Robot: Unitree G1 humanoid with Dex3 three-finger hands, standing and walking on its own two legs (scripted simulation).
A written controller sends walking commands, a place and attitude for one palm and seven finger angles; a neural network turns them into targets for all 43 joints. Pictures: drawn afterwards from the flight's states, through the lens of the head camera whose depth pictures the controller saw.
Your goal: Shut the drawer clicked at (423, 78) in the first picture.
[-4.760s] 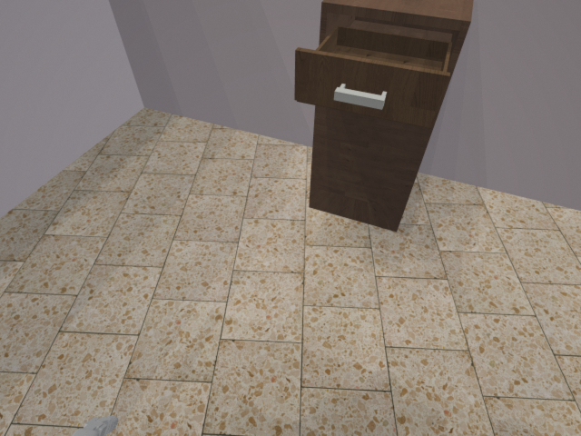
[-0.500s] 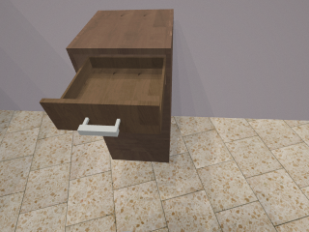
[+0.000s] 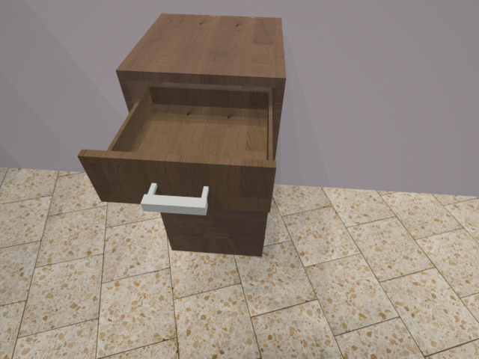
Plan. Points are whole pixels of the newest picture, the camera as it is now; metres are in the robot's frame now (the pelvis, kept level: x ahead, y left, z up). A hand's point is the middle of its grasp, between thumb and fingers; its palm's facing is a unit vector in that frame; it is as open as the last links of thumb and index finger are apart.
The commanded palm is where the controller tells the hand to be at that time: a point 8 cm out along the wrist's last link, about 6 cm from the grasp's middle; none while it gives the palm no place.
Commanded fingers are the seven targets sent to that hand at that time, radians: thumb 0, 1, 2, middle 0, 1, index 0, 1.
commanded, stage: come to a stop and stand still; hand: left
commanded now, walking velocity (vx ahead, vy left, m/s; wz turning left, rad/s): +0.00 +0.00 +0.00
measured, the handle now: (177, 196) +0.40 +0.17 +0.03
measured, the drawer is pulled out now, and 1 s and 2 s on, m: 0.29 0.29 0.29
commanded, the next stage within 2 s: look again from close up in 0.04 s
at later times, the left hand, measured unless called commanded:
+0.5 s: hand out of the picture +0.03 +0.19 -0.17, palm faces -0.01 -0.97 -0.24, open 7.4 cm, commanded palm none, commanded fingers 0.00 0.90 0.90 -0.20 -0.30 -0.20 -0.30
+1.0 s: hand out of the picture -0.02 +0.18 -0.17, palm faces +0.00 -0.98 -0.19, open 7.4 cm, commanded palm none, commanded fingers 0.00 0.90 0.90 -0.20 -0.30 -0.20 -0.30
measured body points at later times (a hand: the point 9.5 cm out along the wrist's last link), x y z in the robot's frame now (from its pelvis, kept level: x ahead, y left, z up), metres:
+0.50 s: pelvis +0.00 +0.00 -0.01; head +0.00 +0.00 +0.44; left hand +0.03 +0.24 -0.15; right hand +0.00 -0.22 -0.17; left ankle +0.01 +0.11 -0.74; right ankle -0.02 -0.12 -0.74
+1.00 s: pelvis -0.01 +0.01 +0.00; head -0.01 +0.01 +0.45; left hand -0.02 +0.23 -0.16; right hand -0.01 -0.22 -0.16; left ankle +0.01 +0.11 -0.74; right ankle -0.02 -0.12 -0.74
